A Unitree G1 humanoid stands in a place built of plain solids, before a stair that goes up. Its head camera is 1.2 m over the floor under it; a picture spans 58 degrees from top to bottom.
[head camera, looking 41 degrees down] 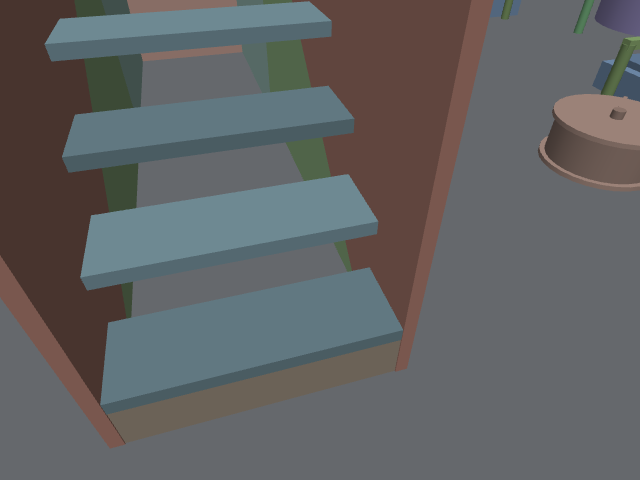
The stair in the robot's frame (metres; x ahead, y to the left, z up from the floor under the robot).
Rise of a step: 0.21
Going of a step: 0.24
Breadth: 0.88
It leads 16 degrees to the left of straight ahead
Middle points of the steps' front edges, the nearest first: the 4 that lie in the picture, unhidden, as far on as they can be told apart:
0.64 0.15 0.21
0.87 0.21 0.42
1.09 0.28 0.63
1.32 0.35 0.84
